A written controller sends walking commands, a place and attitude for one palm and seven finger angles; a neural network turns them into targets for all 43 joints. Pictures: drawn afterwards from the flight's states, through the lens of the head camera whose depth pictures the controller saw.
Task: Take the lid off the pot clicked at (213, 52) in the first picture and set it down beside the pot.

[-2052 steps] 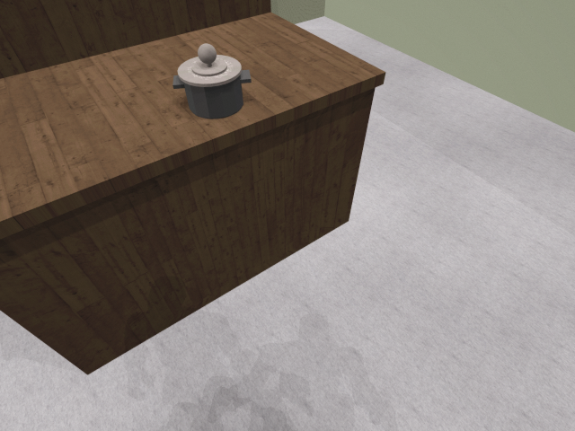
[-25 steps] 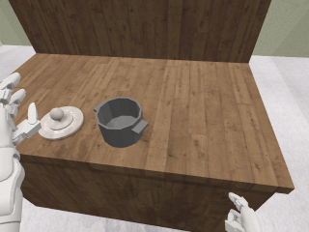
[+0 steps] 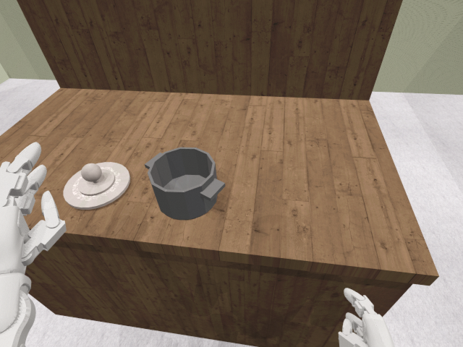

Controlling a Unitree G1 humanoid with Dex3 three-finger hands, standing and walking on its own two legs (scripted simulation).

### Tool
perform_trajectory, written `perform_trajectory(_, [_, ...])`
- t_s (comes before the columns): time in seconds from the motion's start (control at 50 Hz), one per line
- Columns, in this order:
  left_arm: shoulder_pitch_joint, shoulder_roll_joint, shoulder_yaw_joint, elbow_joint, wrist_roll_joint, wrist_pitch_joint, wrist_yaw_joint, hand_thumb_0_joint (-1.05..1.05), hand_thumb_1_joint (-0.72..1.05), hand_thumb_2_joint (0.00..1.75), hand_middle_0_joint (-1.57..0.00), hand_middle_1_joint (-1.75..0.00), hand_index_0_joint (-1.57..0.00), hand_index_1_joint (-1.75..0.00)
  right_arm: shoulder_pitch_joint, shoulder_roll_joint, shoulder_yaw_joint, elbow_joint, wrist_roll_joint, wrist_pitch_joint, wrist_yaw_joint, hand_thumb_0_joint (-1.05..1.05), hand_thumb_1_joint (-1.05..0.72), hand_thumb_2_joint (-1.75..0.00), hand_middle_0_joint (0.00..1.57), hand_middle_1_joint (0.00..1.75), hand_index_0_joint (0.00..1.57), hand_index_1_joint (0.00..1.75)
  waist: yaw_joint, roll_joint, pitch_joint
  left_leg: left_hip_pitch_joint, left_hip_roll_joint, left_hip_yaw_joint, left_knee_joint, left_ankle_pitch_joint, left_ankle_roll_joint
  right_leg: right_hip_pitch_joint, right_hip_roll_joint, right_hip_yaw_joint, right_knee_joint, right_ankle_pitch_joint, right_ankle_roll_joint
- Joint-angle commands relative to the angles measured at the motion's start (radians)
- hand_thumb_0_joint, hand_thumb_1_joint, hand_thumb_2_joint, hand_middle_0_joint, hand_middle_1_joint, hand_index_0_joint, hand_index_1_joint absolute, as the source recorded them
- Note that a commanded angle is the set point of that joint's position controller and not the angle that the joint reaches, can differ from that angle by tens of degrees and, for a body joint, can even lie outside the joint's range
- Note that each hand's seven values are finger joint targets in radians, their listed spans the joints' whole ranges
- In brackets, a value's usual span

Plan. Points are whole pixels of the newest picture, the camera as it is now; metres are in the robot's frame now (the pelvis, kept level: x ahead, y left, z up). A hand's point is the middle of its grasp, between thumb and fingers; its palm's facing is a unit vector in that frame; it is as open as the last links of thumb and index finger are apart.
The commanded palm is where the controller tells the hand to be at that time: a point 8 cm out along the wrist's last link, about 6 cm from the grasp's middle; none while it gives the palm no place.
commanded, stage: draw the hand back to the body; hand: left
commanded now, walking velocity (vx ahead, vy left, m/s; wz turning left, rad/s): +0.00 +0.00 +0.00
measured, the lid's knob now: (91, 172) +0.47 +0.40 +0.02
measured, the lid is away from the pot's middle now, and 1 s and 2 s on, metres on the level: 0.24 0.24 0.24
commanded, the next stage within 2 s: step back with the hand held close in 0.34 s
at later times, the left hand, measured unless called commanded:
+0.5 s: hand (52, 237) +0.19 +0.25 +0.18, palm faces +0.40 -0.83 -0.39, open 7.5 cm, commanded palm +0.14 +0.29 +0.19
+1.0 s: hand (21, 256) +0.16 +0.27 +0.19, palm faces +0.40 -0.80 -0.44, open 7.5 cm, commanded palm +0.11 +0.31 +0.19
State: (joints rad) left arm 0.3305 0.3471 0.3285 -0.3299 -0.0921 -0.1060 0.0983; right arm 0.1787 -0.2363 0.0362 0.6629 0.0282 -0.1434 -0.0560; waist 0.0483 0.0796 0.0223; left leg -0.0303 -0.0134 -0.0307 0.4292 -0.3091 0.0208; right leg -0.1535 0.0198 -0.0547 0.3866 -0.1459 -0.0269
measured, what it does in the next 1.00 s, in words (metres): stands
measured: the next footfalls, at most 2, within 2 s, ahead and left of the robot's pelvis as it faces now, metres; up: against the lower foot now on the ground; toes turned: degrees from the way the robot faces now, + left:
right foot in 1.40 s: -0.09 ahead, -0.12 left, +0.00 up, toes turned -5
left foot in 1.76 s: -0.09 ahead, +0.14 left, +0.00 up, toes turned -3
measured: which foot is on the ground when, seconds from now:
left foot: down 0.00-1.00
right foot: down 0.00-1.00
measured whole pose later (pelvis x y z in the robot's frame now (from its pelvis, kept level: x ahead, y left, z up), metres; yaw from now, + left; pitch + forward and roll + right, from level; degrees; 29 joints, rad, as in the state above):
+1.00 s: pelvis -0.03 +0.03 -0.02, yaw -2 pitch -2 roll +0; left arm 0.56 0.39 0.43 -0.60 -0.05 -0.23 0.10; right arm 0.24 -0.21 0.01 0.56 0.03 -0.08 -0.04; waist 0.03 -0.01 0.00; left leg -0.22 -0.07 0.03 0.60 -0.35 0.07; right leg -0.33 -0.05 -0.02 0.60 -0.25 0.03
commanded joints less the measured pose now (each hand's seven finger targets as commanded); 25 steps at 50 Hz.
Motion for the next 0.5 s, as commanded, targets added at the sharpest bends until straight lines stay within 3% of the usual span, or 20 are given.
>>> perform_trajectory(0.0, [-0.068, 0.199, 0.108, -0.283, 0.006, -0.070, 0.015, 0.00, 0.90, 0.90, -0.20, -0.30, -0.20, -0.30, -0.164, -0.081, -0.033, -0.184, -0.003, -0.071, -0.003, 0.00, -0.90, -0.90, 0.20, 0.30, 0.20, 0.30, 0.009, -0.029, -0.071, -0.126, 0.032, 0.001, -0.081, 0.137, 0.019, 0.097, -0.055, 0.030, -0.067, -0.018, -0.014])
perform_trajectory(0.04, [-0.030, 0.226, 0.135, -0.311, 0.006, -0.073, 0.020, 0.00, 0.90, 0.90, -0.20, -0.30, -0.20, -0.30, -0.159, -0.080, -0.033, -0.182, -0.005, -0.075, -0.003, 0.00, -0.90, -0.90, 0.20, 0.30, 0.20, 0.30, 0.007, -0.036, -0.072, -0.123, 0.030, 0.000, -0.073, 0.137, 0.017, 0.096, -0.053, 0.040, -0.063, -0.013, -0.014])
perform_trajectory(0.06, [-0.014, 0.192, 0.111, -0.327, 0.012, -0.075, 0.018, 0.00, 0.90, 0.90, -0.20, -0.30, -0.20, -0.30, -0.161, -0.074, -0.032, -0.189, -0.007, -0.075, -0.001, 0.00, -0.90, -0.90, 0.20, 0.30, 0.20, 0.30, 0.011, -0.009, -0.091, -0.124, 0.027, 0.004, -0.078, 0.148, 0.016, 0.106, -0.052, 0.034, -0.058, -0.003, -0.016])
perform_trajectory(0.08, [0.028, 0.181, 0.105, -0.313, 0.010, -0.071, 0.018, 0.00, 0.90, 0.90, -0.20, -0.30, -0.20, -0.30, -0.156, -0.070, -0.031, -0.189, -0.007, -0.076, -0.002, 0.00, -0.90, -0.90, 0.20, 0.30, 0.20, 0.30, 0.011, -0.024, -0.065, -0.130, 0.032, 0.002, -0.077, 0.153, 0.015, 0.098, -0.052, 0.032, -0.059, 0.008, -0.016])
perform_trajectory(0.12, [0.050, 0.170, 0.087, -0.374, 0.018, -0.073, 0.016, 0.00, 0.90, 0.90, -0.20, -0.30, -0.20, -0.30, -0.154, -0.070, -0.030, -0.195, -0.008, -0.081, 0.000, 0.00, -0.90, -0.90, 0.20, 0.30, 0.20, 0.30, 0.011, 0.019, -0.075, -0.118, 0.034, 0.002, -0.074, 0.173, 0.010, 0.098, -0.056, 0.033, -0.051, 0.032, -0.019])
perform_trajectory(0.14, [0.058, 0.182, 0.093, -0.393, 0.017, -0.074, 0.018, 0.00, 0.90, 0.90, -0.20, -0.30, -0.20, -0.30, -0.156, -0.073, -0.030, -0.195, -0.007, -0.084, 0.001, 0.00, -0.90, -0.90, 0.20, 0.30, 0.20, 0.30, 0.005, 0.013, -0.066, -0.117, 0.032, -0.004, -0.070, 0.166, 0.009, 0.088, -0.051, 0.036, -0.048, 0.031, -0.019])
perform_trajectory(0.16, [0.076, 0.147, 0.065, -0.381, 0.023, -0.074, 0.015, 0.00, 0.90, 0.90, -0.20, -0.30, -0.20, -0.30, -0.155, -0.068, -0.028, -0.198, -0.009, -0.084, 0.001, 0.00, -0.90, -0.90, 0.20, 0.30, 0.20, 0.30, 0.007, 0.002, -0.064, -0.124, 0.032, -0.001, -0.075, 0.167, 0.010, 0.085, -0.049, 0.028, -0.050, 0.023, -0.017])
perform_trajectory(0.2, [0.069, 0.159, 0.078, -0.354, 0.022, -0.063, 0.020, 0.00, 0.90, 0.90, -0.20, -0.30, -0.20, -0.30, -0.149, -0.073, -0.031, -0.192, -0.008, -0.076, -0.006, 0.00, -0.90, -0.90, 0.20, 0.30, 0.20, 0.30, 0.003, -0.034, -0.037, -0.132, 0.035, -0.001, -0.073, 0.164, 0.012, 0.075, -0.049, 0.031, -0.055, 0.023, -0.017])
perform_trajectory(0.24, [0.024, 0.193, 0.106, -0.371, 0.023, -0.063, 0.028, 0.00, 0.90, 0.90, -0.20, -0.30, -0.20, -0.30, -0.149, -0.078, -0.030, -0.188, -0.006, -0.074, -0.009, 0.00, -0.90, -0.90, 0.20, 0.30, 0.20, 0.30, -0.004, -0.010, -0.018, -0.135, 0.032, -0.010, -0.073, 0.143, 0.009, 0.062, -0.045, 0.040, -0.049, 0.009, -0.021])
perform_trajectory(0.28, [0.070, 0.154, 0.083, -0.332, 0.024, -0.058, 0.026, 0.00, 0.90, 0.90, -0.20, -0.30, -0.20, -0.30, -0.142, -0.069, -0.029, -0.191, -0.009, -0.069, -0.012, 0.00, -0.90, -0.90, 0.20, 0.30, 0.20, 0.30, 0.005, -0.046, -0.027, -0.138, 0.035, -0.008, -0.077, 0.161, 0.011, 0.071, -0.046, 0.028, -0.049, 0.016, -0.019])
perform_trajectory(0.34, [0.080, 0.181, 0.099, -0.406, 0.027, -0.066, 0.024, 0.00, 0.90, 0.90, -0.20, -0.30, -0.20, -0.30, -0.150, -0.072, -0.029, -0.200, -0.011, -0.076, -0.005, 0.00, -0.90, -0.90, 0.20, 0.30, 0.20, 0.30, 0.008, 0.007, -0.067, -0.116, 0.032, -0.012, -0.068, 0.191, 0.005, 0.090, -0.048, 0.035, -0.028, 0.054, -0.022])
perform_trajectory(0.36, [0.075, 0.143, 0.063, -0.412, 0.032, -0.068, 0.019, 0.00, 0.90, 0.90, -0.20, -0.30, -0.20, -0.30, -0.150, -0.066, -0.025, -0.205, -0.014, -0.077, -0.002, 0.00, -0.90, -0.90, 0.20, 0.30, 0.20, 0.30, 0.011, 0.001, -0.084, -0.115, 0.032, -0.010, -0.074, 0.205, 0.004, 0.095, -0.048, 0.024, -0.028, 0.055, -0.020])
perform_trajectory(0.38, [0.099, 0.154, 0.075, -0.393, 0.029, -0.063, 0.021, 0.00, 0.90, 0.90, -0.20, -0.30, -0.20, -0.30, -0.146, -0.069, -0.028, -0.204, -0.013, -0.076, -0.003, 0.00, -0.90, -0.90, 0.20, 0.30, 0.20, 0.30, 0.013, -0.021, -0.077, -0.117, 0.037, -0.014, -0.072, 0.221, 0.004, 0.097, -0.048, 0.020, -0.024, 0.071, -0.021])
perform_trajectory(0.4, [0.089, 0.153, 0.072, -0.410, 0.031, -0.061, 0.020, 0.00, 0.90, 0.90, -0.20, -0.30, -0.20, -0.30, -0.145, -0.071, -0.028, -0.204, -0.014, -0.076, -0.002, 0.00, -0.90, -0.90, 0.20, 0.30, 0.20, 0.30, 0.013, -0.001, -0.078, -0.114, 0.037, -0.013, -0.072, 0.233, 0.001, 0.099, -0.049, 0.023, -0.022, 0.083, -0.022])
perform_trajectory(0.42, [0.080, 0.165, 0.082, -0.402, 0.033, -0.059, 0.023, 0.00, 0.90, 0.90, -0.20, -0.30, -0.20, -0.30, -0.143, -0.071, -0.028, -0.201, -0.015, -0.075, -0.003, 0.00, -0.90, -0.90, 0.20, 0.30, 0.20, 0.30, 0.013, -0.019, -0.071, -0.118, 0.039, -0.017, -0.073, 0.238, -0.002, 0.097, -0.049, 0.020, -0.017, 0.085, -0.022])
perform_trajectory(0.44, [-0.101, 0.337, 0.281, -0.446, 0.001, -0.134, 0.036, 0.00, 0.90, 0.90, -0.20, -0.30, -0.20, -0.30, -0.106, -0.091, -0.013, -0.253, 0.007, -0.049, -0.006, 0.00, -0.90, -0.90, 0.20, 0.30, 0.20, 0.30, -0.009, 0.001, 0.082, -0.180, 0.052, -0.037, -0.087, 0.119, 0.020, -0.018, -0.089, 0.146, -0.053, 0.111, -0.015])
perform_trajectory(0.46, [-0.059, 0.277, 0.242, -0.401, 0.023, -0.151, 0.031, 0.00, 0.90, 0.90, -0.20, -0.30, -0.20, -0.30, -0.091, -0.072, -0.020, -0.221, -0.007, -0.036, -0.008, 0.00, -0.90, -0.90, 0.20, 0.30, 0.20, 0.30, -0.011, -0.097, 0.036, -0.185, 0.054, -0.045, -0.086, 0.113, 0.027, -0.001, -0.102, 0.154, -0.061, 0.132, -0.015])
perform_trajectory(0.48, [0.025, 0.246, 0.220, -0.333, 0.025, -0.143, 0.028, 0.00, 0.90, 0.90, -0.20, -0.30, -0.20, -0.30, -0.096, -0.074, -0.032, -0.208, -0.010, -0.025, -0.007, 0.00, -0.90, -0.90, 0.20, 0.30, 0.20, 0.30, -0.019, -0.187, 0.044, -0.176, 0.057, -0.043, -0.065, 0.139, 0.033, -0.008, -0.112, 0.166, -0.067, 0.184, -0.011])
